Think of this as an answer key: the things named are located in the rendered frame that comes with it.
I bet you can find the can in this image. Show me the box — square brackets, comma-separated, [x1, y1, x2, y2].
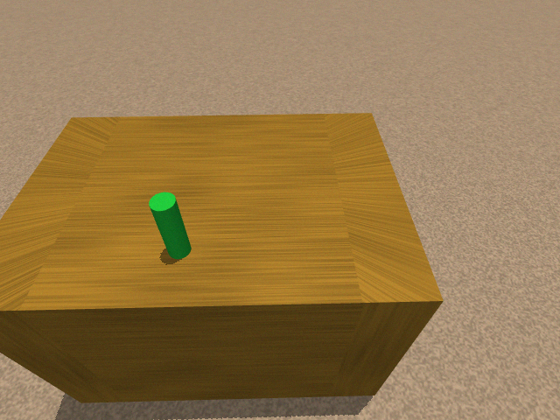
[149, 192, 191, 259]

